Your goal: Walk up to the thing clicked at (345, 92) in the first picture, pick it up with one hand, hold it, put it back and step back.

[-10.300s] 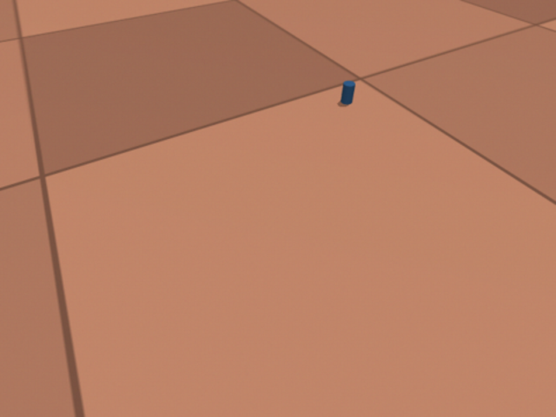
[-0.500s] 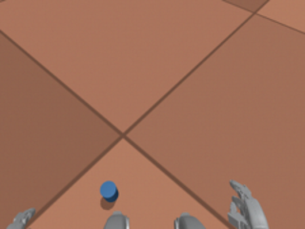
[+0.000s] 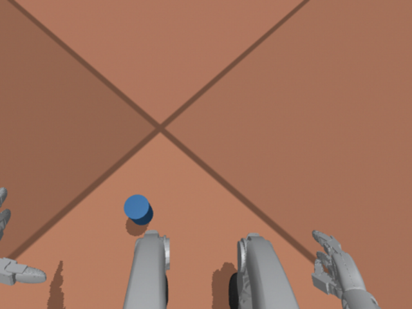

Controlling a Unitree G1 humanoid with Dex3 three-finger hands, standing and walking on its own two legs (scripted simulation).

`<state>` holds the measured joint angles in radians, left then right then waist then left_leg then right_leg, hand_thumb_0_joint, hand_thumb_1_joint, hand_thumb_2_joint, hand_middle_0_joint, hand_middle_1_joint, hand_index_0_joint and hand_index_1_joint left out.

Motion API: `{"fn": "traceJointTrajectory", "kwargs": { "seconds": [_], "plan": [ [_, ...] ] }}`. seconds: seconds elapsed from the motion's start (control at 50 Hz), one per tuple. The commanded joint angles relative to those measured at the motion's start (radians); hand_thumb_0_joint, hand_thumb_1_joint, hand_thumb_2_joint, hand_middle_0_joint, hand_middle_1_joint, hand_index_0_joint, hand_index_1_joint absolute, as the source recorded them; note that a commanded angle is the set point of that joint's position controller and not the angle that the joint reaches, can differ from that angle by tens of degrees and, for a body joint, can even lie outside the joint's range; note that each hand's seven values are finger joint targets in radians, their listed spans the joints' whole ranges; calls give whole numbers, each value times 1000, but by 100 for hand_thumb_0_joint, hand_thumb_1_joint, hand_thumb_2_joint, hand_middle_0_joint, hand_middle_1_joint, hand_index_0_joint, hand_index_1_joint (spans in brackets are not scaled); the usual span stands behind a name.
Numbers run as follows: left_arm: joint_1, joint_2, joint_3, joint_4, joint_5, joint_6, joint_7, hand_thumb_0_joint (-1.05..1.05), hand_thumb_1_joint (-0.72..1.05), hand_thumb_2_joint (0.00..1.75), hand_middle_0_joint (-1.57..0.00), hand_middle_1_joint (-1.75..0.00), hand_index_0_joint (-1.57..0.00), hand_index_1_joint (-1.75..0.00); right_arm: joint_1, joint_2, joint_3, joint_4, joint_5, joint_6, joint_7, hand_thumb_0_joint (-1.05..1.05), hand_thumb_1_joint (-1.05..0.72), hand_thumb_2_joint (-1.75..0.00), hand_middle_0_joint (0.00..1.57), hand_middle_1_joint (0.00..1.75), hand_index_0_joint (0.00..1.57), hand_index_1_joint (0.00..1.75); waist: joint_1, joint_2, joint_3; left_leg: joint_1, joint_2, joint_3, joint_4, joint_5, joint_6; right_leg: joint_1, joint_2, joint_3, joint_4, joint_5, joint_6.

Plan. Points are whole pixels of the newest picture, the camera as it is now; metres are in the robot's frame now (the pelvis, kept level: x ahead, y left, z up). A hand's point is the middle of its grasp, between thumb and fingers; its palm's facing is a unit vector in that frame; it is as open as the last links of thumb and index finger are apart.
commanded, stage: go down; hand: left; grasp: from the side
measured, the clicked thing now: (139, 210) +0.39 +0.21 -0.48
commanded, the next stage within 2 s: approach in 1.56 s
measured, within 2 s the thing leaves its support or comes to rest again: neither
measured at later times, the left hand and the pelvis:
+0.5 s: hand (22, 225) +0.29 +0.37 -0.12, palm faces +0.15 -0.95 -0.26, open 16.5 cm; pelvis -0.03 +0.00 -0.08, yaw -2 degrees
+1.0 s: hand (26, 218) +0.30 +0.39 -0.15, palm faces +0.15 -0.96 -0.22, open 16.8 cm; pelvis -0.03 +0.00 -0.13, yaw -3 degrees
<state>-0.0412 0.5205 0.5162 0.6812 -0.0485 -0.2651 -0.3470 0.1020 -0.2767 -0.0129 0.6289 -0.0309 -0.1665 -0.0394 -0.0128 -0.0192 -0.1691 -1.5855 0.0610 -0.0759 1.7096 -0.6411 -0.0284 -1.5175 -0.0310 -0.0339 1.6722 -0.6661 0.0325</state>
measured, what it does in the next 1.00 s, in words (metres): lowers itself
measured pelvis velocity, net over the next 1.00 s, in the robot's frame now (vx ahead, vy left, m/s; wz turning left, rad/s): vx -0.03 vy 0.00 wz -0.05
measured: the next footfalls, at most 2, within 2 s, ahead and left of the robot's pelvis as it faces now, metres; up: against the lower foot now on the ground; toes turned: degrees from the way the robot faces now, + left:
none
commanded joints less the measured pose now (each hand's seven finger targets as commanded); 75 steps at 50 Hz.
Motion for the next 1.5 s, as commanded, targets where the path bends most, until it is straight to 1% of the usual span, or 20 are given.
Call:
{"fn": "traceJointTrajectory", "kwargs": {
  "seconds": [0.0,0.06,0.12,0.24,0.28,0.36,0.38,0.44,0.6,0.66,0.7,0.78,0.82,0.88,1.04,1.16,1.26,1.3,1.32,1.48],
  "plan": [
    [-94,347,150,-115,-37,-85,-18,0,-44,18,-4,-18,-4,-17,50,-201,-79,-95,8,-33,-17,0,-87,-89,20,30,20,30,33,130,-470,352,-27,14,-199,217,43,156,30,7,-167,197,-59],
    [-155,371,159,-86,-44,-106,-39,0,-41,18,-4,-18,-4,-17,46,-202,-74,-87,7,-26,-18,0,-87,-89,20,30,20,30,28,136,-446,282,-26,13,-175,112,43,101,30,10,-146,116,-59],
    [-217,407,171,-76,-45,-123,-59,0,-39,18,-4,-18,-4,-17,57,-208,-68,-79,5,-24,-20,0,-87,-89,20,30,20,30,21,143,-489,256,-25,14,-143,100,42,91,30,13,-121,106,-59],
    [-272,448,190,-27,-60,-140,-97,0,-39,17,-4,-17,-4,-16,49,-225,-54,-70,10,-21,-22,0,-87,-89,20,30,20,30,27,167,-451,198,-22,-6,-125,8,43,-12,36,-16,-59,48,-62],
    [-263,473,213,-12,-67,-144,-105,0,-39,17,-4,-16,-4,-15,54,-232,-50,-62,11,-20,-20,0,-87,-89,20,30,20,30,48,180,-468,199,-21,-4,-111,29,40,-28,39,-20,-33,62,-65],
    [-290,482,225,8,-86,-154,-132,0,-38,17,-3,-16,-4,-15,51,-244,-46,-59,15,-23,-21,0,-88,-90,20,30,20,30,33,172,-463,163,-21,-10,-76,24,43,-75,42,-33,9,61,-67],
    [-289,508,244,4,-87,-159,-136,0,-37,18,-3,-15,-3,-14,54,-245,-46,-54,12,-22,-20,0,-88,-90,20,30,20,30,46,182,-493,164,-22,-2,-57,55,41,-63,40,-29,20,82,-68],
    [-293,502,245,26,-98,-163,-157,0,-37,18,-3,-16,-3,-15,63,-248,-41,-48,10,-23,-20,0,-88,-90,20,30,20,30,34,157,-507,133,-26,11,-10,103,44,-49,41,-28,32,109,-66],
    [-360,569,285,9,-116,-186,-198,0,-38,19,-2,-14,-2,-14,73,-264,-38,-11,3,-24,-18,0,-89,-90,20,30,20,30,43,191,-526,107,-20,6,41,97,42,-115,46,-41,110,107,-70],
    [-385,557,272,33,-120,-186,-216,0,-39,18,-2,-14,-2,-14,74,-265,-38,6,2,-25,-16,0,-89,-90,20,30,20,30,32,203,-500,95,-15,-5,44,36,40,-164,48,-47,124,67,-69],
    [-400,594,301,13,-126,-190,-222,0,-41,18,-2,-14,-2,-14,71,-269,-35,-3,1,-26,-17,0,-90,-90,20,30,20,30,36,203,-531,76,-21,5,71,74,42,-146,47,-46,139,93,-70],
    [-397,574,293,50,-135,-185,-245,0,-43,18,-2,-15,-2,-14,67,-268,-30,7,-2,-25,-16,0,-90,-90,20,30,20,30,31,188,-507,45,-22,14,100,58,45,-172,49,-47,148,74,-69],
    [-415,632,322,21,-135,-191,-246,0,-44,17,-2,-14,-2,-14,65,-273,-26,1,-3,-27,-15,0,-90,-90,20,30,20,30,45,205,-552,46,-23,15,115,91,43,-151,48,-49,170,99,-70],
    [-407,588,299,55,-142,-186,-261,0,-43,18,-2,-14,-2,-14,57,-271,-24,6,-2,-26,-15,0,-90,-90,20,30,20,30,35,194,-511,27,-23,15,127,74,44,-193,51,-52,180,84,-70],
    [-444,635,324,53,-144,-191,-283,0,-45,18,-2,-14,-2,-14,68,-278,-19,21,-11,-27,-12,0,-90,-90,20,30,20,30,40,195,-551,10,-23,26,179,125,46,-188,52,-52,219,124,-71],
    [-476,661,334,53,-146,-189,-280,0,-47,16,-2,-12,-2,-12,57,-286,-17,16,-6,-23,-7,0,-90,-90,20,30,20,30,44,219,-495,-15,-17,0,151,-10,45,-260,54,-67,242,31,-71],
    [-463,634,327,83,-157,-187,-289,0,-48,17,-2,-14,-2,-14,68,-280,-10,27,-7,-22,-3,0,-91,-91,20,30,20,30,35,193,-500,-44,-23,14,187,36,48,-249,54,-64,249,54,-70],
    [-485,661,328,71,-154,-191,-293,0,-47,17,-2,-13,-2,-13,65,-286,-10,26,-7,-20,-2,0,-90,-91,20,30,20,30,37,216,-496,-36,-21,10,187,31,46,-273,54,-66,262,48,-73],
    [-456,630,320,109,-154,-187,-296,0,-49,16,-2,-13,-2,-13,71,-285,-12,32,-8,-19,-1,0,-91,-91,20,30,20,30,31,198,-490,-31,-21,11,196,46,45,-277,54,-65,261,61,-72],
    [-504,675,346,80,-164,-205,-307,0,-51,16,-3,-14,-2,-13,68,-283,-6,35,-12,-18,4,0,-91,-91,20,30,20,30,33,183,-510,-84,-27,31,239,57,51,-254,55,-56,266,59,-69]
  ]
}}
